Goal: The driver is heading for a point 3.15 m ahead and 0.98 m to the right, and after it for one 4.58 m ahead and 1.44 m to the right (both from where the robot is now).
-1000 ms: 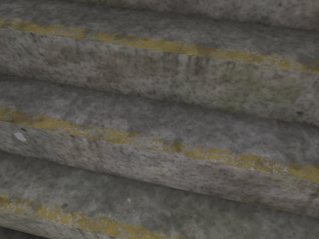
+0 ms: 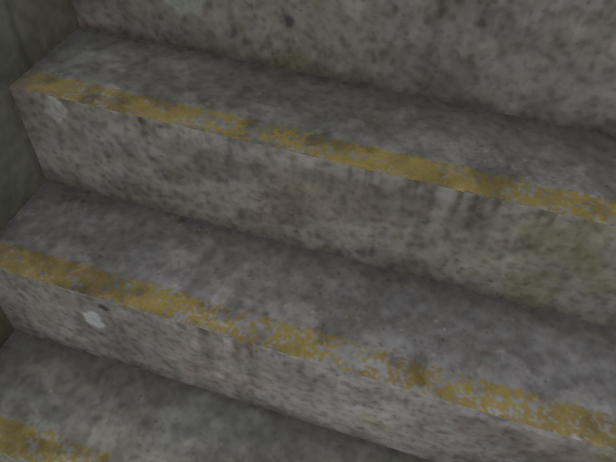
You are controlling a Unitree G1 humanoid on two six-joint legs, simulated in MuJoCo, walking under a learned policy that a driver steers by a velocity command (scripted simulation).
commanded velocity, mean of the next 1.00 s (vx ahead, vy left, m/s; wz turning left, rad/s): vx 0.50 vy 0.00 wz -0.52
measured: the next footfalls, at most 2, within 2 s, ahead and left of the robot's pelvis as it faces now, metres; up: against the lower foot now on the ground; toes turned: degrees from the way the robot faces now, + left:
right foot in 0.14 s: +0.02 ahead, -0.08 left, +0.00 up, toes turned -6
left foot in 0.46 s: +0.10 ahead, +0.09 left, +0.00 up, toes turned -13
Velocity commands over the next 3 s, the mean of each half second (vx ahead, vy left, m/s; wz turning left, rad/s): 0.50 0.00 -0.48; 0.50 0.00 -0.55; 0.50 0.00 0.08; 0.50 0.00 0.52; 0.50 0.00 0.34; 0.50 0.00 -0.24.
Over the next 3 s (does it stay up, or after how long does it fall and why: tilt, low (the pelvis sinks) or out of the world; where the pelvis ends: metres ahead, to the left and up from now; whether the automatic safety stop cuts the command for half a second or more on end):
stays up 0.88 -0.05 0.67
